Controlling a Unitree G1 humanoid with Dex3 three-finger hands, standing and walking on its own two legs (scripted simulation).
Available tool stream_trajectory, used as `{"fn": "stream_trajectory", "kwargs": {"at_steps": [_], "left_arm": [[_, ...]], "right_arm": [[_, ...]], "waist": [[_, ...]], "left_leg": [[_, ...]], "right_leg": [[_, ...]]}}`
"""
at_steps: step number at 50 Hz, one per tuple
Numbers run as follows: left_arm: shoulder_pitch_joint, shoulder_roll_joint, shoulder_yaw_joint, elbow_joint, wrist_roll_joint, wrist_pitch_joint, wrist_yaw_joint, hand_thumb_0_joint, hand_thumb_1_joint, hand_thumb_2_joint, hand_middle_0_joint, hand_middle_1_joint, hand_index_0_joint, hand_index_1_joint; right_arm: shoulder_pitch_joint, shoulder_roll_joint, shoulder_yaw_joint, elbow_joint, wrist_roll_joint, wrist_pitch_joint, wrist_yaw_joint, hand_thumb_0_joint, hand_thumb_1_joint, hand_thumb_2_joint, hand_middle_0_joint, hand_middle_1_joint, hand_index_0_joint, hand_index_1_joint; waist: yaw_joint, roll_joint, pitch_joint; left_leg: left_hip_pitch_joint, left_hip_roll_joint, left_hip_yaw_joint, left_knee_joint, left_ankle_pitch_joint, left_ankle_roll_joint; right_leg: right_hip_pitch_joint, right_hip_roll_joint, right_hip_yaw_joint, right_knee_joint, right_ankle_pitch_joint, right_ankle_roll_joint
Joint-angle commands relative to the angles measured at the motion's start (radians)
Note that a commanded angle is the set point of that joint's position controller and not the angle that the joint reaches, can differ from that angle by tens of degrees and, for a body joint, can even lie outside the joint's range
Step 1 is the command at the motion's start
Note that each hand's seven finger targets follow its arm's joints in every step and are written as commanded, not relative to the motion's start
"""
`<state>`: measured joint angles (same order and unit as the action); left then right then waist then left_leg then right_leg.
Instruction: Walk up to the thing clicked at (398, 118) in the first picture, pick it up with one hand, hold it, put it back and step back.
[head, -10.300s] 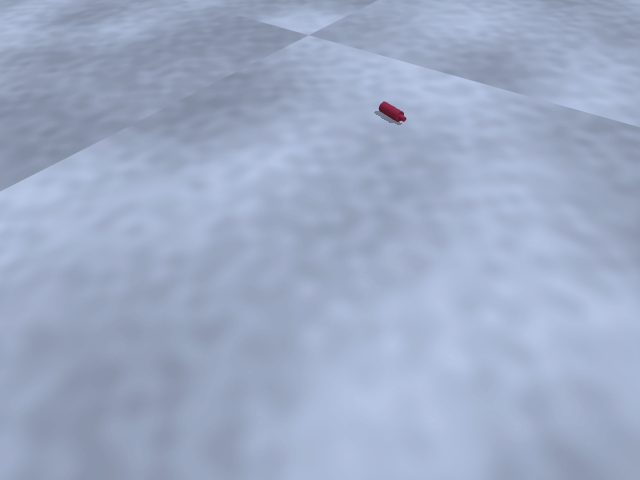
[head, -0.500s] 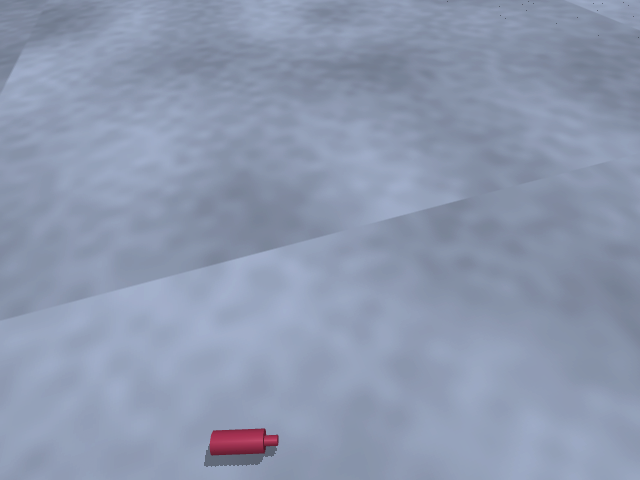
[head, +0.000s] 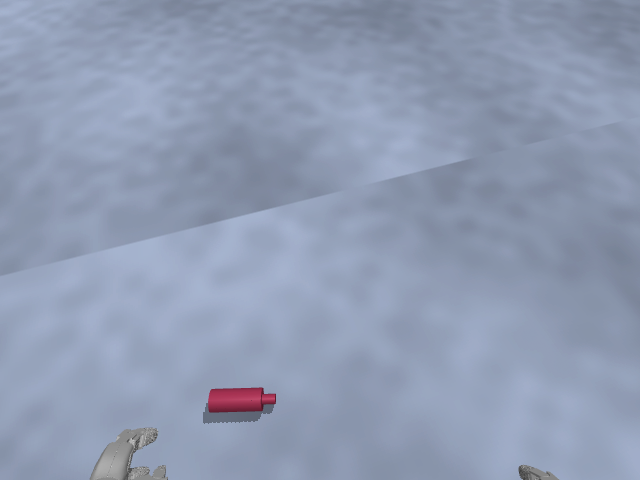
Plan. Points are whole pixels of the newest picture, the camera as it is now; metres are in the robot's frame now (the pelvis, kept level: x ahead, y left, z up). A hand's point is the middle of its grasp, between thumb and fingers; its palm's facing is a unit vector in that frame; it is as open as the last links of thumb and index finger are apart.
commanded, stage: rise first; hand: left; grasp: from above
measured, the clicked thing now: (243, 399) +0.41 +0.25 -0.74
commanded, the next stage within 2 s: none
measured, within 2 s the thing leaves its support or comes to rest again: neither
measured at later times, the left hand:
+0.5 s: hand out of the picture +0.13 +0.27 -0.24, palm faces -0.25 -0.83 -0.50, open 14.0 cm
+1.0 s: hand (190, 441) +0.25 +0.30 -0.46, palm faces -0.48 -0.35 -0.80, open 14.0 cm
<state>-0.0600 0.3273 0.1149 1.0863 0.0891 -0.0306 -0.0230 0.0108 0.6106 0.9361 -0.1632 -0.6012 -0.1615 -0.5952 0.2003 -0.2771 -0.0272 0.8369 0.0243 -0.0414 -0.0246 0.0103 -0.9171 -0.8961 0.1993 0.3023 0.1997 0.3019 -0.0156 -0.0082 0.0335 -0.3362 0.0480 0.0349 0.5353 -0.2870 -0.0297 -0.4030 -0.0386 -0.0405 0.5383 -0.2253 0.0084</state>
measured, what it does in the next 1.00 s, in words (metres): lowers itself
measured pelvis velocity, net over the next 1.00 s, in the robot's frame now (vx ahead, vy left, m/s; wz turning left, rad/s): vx -0.08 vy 0.01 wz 0.02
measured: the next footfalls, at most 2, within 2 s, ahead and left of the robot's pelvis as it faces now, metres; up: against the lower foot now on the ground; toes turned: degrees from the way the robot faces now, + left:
none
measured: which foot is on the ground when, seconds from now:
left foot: down 0.00-1.00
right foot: down 0.00-1.00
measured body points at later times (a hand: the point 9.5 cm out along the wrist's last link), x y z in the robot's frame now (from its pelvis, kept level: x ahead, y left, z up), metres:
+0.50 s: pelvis -0.02 +0.02 -0.09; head +0.09 +0.04 +0.34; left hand +0.15 +0.31 -0.21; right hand +0.16 -0.23 -0.19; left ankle -0.01 +0.14 -0.73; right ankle +0.03 -0.12 -0.73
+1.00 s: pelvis -0.08 +0.01 -0.31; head +0.13 +0.03 +0.09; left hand +0.28 +0.32 -0.41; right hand +0.07 -0.26 -0.44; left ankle -0.01 +0.14 -0.73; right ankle +0.03 -0.12 -0.73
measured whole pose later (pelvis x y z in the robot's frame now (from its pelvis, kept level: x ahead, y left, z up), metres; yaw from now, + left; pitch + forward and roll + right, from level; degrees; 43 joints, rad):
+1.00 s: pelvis -0.08 +0.01 -0.31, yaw +1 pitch +35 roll -2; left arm -0.47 0.51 0.11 0.95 0.87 -0.19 0.16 0.00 -0.54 1.01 -0.08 -1.06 -0.08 -1.06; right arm 0.10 -0.29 -0.07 0.70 -0.02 -0.13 0.06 0.01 -0.91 -0.90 0.20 0.30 0.20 0.30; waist -0.04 0.02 -0.14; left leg -1.89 0.01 -0.05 2.00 -0.71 -0.01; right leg -1.93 -0.09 -0.02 1.93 -0.60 0.02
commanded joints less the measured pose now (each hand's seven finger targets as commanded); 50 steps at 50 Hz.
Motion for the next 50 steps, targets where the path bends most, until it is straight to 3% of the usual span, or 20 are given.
{"fn": "stream_trajectory", "kwargs": {"at_steps": [1, 6, 8, 10, 11, 13, 17, 19, 21, 22, 27, 29, 31, 32, 34, 37, 40, 43, 46, 50], "left_arm": [[0.096, 0.201, 0.070, -0.139, 0.058, 0.016, 0.013, 0.000, -0.051, 0.980, -0.048, -1.103, -0.082, -1.069], [0.046, 0.184, 0.060, -0.244, 0.101, 0.074, 0.041, 0.000, -0.451, 0.984, -0.065, -1.119, -0.080, -1.104], [0.081, 0.132, 0.038, -0.268, 0.113, 0.073, 0.040, 0.000, -0.533, 0.986, -0.069, -1.132, -0.082, -1.119], [0.084, 0.148, 0.055, -0.357, 0.129, 0.060, 0.046, 0.000, -0.553, 0.984, -0.072, -1.136, -0.084, -1.124], [0.122, 0.147, 0.059, -0.369, 0.143, 0.059, 0.050, 0.000, -0.557, 0.986, -0.071, -1.129, -0.082, -1.117], [0.131, 0.151, 0.059, -0.449, 0.170, 0.058, 0.055, 0.000, -0.554, 0.993, -0.068, -1.125, -0.078, -1.116], [0.219, 0.134, 0.060, -0.540, 0.216, 0.082, 0.066, 0.000, -0.570, 1.023, -0.067, -1.089, -0.061, -1.096], [0.172, 0.152, 0.058, -0.623, 0.239, 0.093, 0.070, 0.000, -0.572, 1.028, -0.068, -1.078, -0.058, -1.090], [0.118, 0.145, 0.040, -0.599, 0.268, 0.097, 0.074, 0.000, -0.594, 1.031, -0.072, -1.077, -0.059, -1.090], [0.074, 0.174, 0.059, -0.597, 0.284, 0.091, 0.079, 0.000, -0.582, 1.025, -0.068, -1.069, -0.057, -1.081], [-0.014, 0.187, 0.033, -0.515, 0.402, 0.027, 0.097, 0.000, -0.568, 1.014, -0.075, -1.066, -0.066, -1.076], [-0.029, 0.192, 0.023, -0.488, 0.445, -0.011, 0.107, 0.000, -0.558, 0.997, -0.078, -1.073, -0.077, -1.074], [-0.061, 0.238, 0.042, -0.476, 0.491, -0.042, 0.124, 0.000, -0.567, 1.002, -0.076, -1.071, -0.072, -1.076], [-0.077, 0.230, 0.026, -0.476, 0.508, -0.051, 0.131, 0.000, -0.573, 1.009, -0.072, -1.072, -0.067, -1.078], [-0.130, 0.261, 0.036, -0.447, 0.547, -0.065, 0.151, 0.000, -0.582, 1.009, -0.078, -1.065, -0.072, -1.071], [-0.225, 0.339, 0.073, -0.416, 0.612, -0.084, 0.174, 0.000, -0.575, 1.007, -0.070, -1.077, -0.070, -1.076], [-0.340, 0.348, 0.055, -0.369, 0.665, -0.107, 0.191, 0.000, -0.549, 0.999, -0.062, -1.075, -0.070, -1.068], [-0.445, 0.435, 0.086, -0.316, 0.720, -0.141, 0.206, 0.000, -0.557, 1.009, -0.070, -1.055, -0.072, -1.052], [-0.520, 0.414, 0.052, -0.268, 0.762, -0.174, 0.208, 0.000, -0.549, 1.010, -0.064, -1.053, -0.070, -1.047], [-0.637, 0.506, 0.082, -0.240, 0.826, -0.218, 0.232, 0.000, -0.550, 1.017, -0.063, -1.054, -0.070, -1.048]], "right_arm": [[0.057, -0.148, -0.067, -0.160, -0.002, -0.042, -0.008, 0.000, -0.882, -0.895, 0.200, 0.300, 0.200, 0.300], [0.015, -0.135, -0.069, -0.252, -0.002, -0.057, 0.001, 0.000, -0.875, -0.894, 0.200, 0.300, 0.200, 0.300], [0.035, -0.129, -0.072, -0.262, -0.007, -0.072, 0.003, 0.000, -0.878, -0.894, 0.201, 0.300, 0.200, 0.300], [0.044, -0.125, -0.077, -0.281, -0.012, -0.086, 0.004, 0.000, -0.879, -0.894, 0.201, 0.300, 0.200, 0.300], [0.051, -0.124, -0.080, -0.282, -0.013, -0.092, 0.003, 0.000, -0.876, -0.893, 0.201, 0.300, 0.200, 0.300], [0.039, -0.119, -0.077, -0.307, -0.016, -0.100, 0.002, 0.000, -0.874, -0.892, 0.201, 0.300, 0.200, 0.300], [0.033, -0.122, -0.079, -0.333, -0.019, -0.112, 0.004, 0.000, -0.863, -0.889, 0.201, 0.300, 0.200, 0.300], [0.027, -0.124, -0.079, -0.345, -0.020, -0.120, 0.004, 0.000, -0.867, -0.891, 0.200, 0.300, 0.200, 0.300], [0.019, -0.123, -0.076, -0.340, -0.019, -0.132, 0.003, 0.000, -0.884, -0.895, 0.201, 0.300, 0.200, 0.300], [0.012, -0.127, -0.077, -0.341, -0.021, -0.137, 0.005, 0.000, -0.880, -0.894, 0.200, 0.300, 0.200, 0.300], [-0.009, -0.146, -0.076, -0.343, -0.021, -0.170, 0.019, 0.000, -0.873, -0.894, 0.200, 0.300, 0.200, 0.300], [-0.010, -0.156, -0.080, -0.337, -0.017, -0.179, 0.028, 0.000, -0.881, -0.896, 0.200, 0.300, 0.200, 0.300], [-0.017, -0.166, -0.085, -0.331, -0.016, -0.180, 0.034, 0.000, -0.885, -0.897, 0.200, 0.300, 0.200, 0.300], [-0.017, -0.171, -0.089, -0.328, -0.014, -0.179, 0.037, 0.000, -0.884, -0.897, 0.200, 0.300, 0.200, 0.300], [-0.023, -0.175, -0.095, -0.311, -0.015, -0.176, 0.041, 0.000, -0.901, -0.902, 0.200, 0.300, 0.200, 0.300], [-0.009, -0.183, -0.101, -0.289, -0.013, -0.163, 0.049, 0.000, -0.904, -0.903, 0.200, 0.300, 0.200, 0.300], [0.008, -0.179, -0.104, -0.262, -0.020, -0.153, 0.058, 0.000, -0.887, -0.899, 0.200, 0.300, 0.200, 0.300], [0.022, -0.181, -0.105, -0.241, -0.030, -0.141, 0.066, 0.000, -0.897, -0.900, 0.200, 0.300, 0.200, 0.300], [0.034, -0.187, -0.116, -0.229, -0.041, -0.131, 0.074, 0.000, -0.899, -0.901, 0.200, 0.300, 0.200, 0.300], [0.055, -0.203, -0.121, -0.205, -0.054, -0.114, 0.079, 0.000, -0.904, -0.903, 0.200, 0.300, 0.200, 0.300]], "waist": [[0.037, 0.045, -0.270], [0.011, -0.013, -0.229], [-0.001, -0.009, -0.246], [0.008, 0.017, -0.290], [0.011, 0.032, -0.321], [0.003, 0.048, -0.346], [0.009, 0.071, -0.357], [-0.007, 0.088, -0.389], [-0.035, 0.064, -0.368], [-0.034, 0.063, -0.367], [-0.042, 0.076, -0.473], [-0.026, 0.076, -0.525], [-0.018, 0.103, -0.585], [-0.021, 0.102, -0.608], [-0.020, 0.108, -0.626], [-0.015, 0.091, -0.711], [-0.031, 0.044, -0.761], [-0.027, 0.008, -0.799], [-0.041, 0.033, -0.822], [-0.042, 0.068, -0.852]], "left_leg": [[-0.055, -0.076, 0.019, 0.027, 0.206, 0.030], [-0.167, -0.063, 0.002, 0.118, 0.087, 0.034], [-0.200, -0.053, -0.009, 0.176, 0.088, 0.029], [-0.242, -0.049, -0.014, 0.238, 0.083, 0.027], [-0.254, -0.045, -0.019, 0.265, 0.127, 0.021], [-0.296, -0.042, -0.026, 0.316, 0.113, 0.020], [-0.354, -0.023, -0.067, 0.360, 0.086, 0.008], [-0.379, -0.021, -0.074, 0.402, 0.061, 0.010], [-0.462, -0.023, -0.071, 0.464, 0.019, 0.017], [-0.513, -0.025, -0.073, 0.500, -0.009, 0.019], [-0.684, -0.042, -0.068, 0.688, -0.057, 0.018], [-0.743, -0.046, -0.076, 0.749, -0.055, 0.016], [-0.790, -0.051, -0.074, 0.810, -0.053, 0.014], [-0.803, -0.048, -0.081, 0.829, -0.051, 0.011], [-0.875, -0.053, -0.080, 0.883, -0.075, 0.012], [-0.965, -0.063, -0.060, 0.989, -0.053, 0.025], [-1.094, -0.074, -0.033, 1.094, -0.073, 0.039], [-1.221, -0.082, -0.011, 1.175, -0.150, 0.052], [-1.236, -0.081, -0.018, 1.214, -0.191, 0.051], [-1.252, -0.077, -0.037, 1.260, -0.240, 0.051]], "right_leg": [[0.125, 0.023, 0.006, 0.023, 0.172, -0.023], [-0.015, 0.031, -0.007, 0.089, 0.025, -0.020], [-0.088, 0.037, -0.015, 0.162, 0.019, -0.023], [-0.139, 0.033, -0.012, 0.227, 0.011, -0.024], [-0.155, 0.033, -0.014, 0.265, 0.043, -0.027], [-0.211, 0.030, -0.008, 0.317, 0.026, -0.028], [-0.322, 0.029, -0.010, 0.410, -0.017, -0.030], [-0.367, 0.022, -0.004, 0.443, -0.031, -0.027], [-0.444, 0.021, -0.002, 0.495, -0.061, -0.026], [-0.490, 0.018, 0.000, 0.529, -0.083, -0.025], [-0.686, 0.009, 0.005, 0.718, -0.119, -0.028], [-0.750, 0.007, 0.006, 0.795, -0.120, -0.031], [-0.807, 0.000, 0.010, 0.858, -0.117, -0.033], [-0.837, -0.001, 0.006, 0.889, -0.116, -0.036], [-0.893, -0.004, 0.008, 0.941, -0.123, -0.036], [-0.930, -0.005, 0.014, 1.011, -0.103, -0.036], [-0.932, -0.008, 0.022, 1.063, -0.095, -0.030], [-0.924, -0.010, 0.037, 1.093, -0.146, -0.021], [-1.015, -0.008, 0.021, 1.136, -0.211, -0.024], [-1.114, -0.007, -0.002, 1.200, -0.266, -0.027]]}}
